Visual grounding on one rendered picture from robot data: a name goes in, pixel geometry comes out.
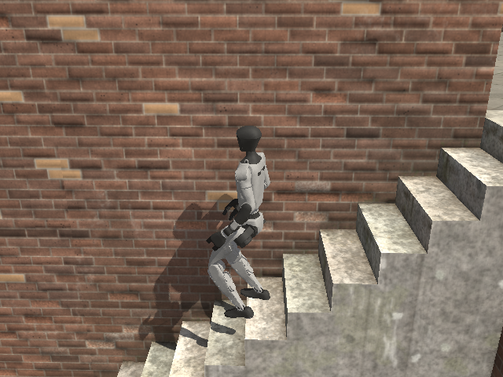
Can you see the stairs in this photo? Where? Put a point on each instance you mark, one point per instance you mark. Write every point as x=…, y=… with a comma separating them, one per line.
x=416, y=290

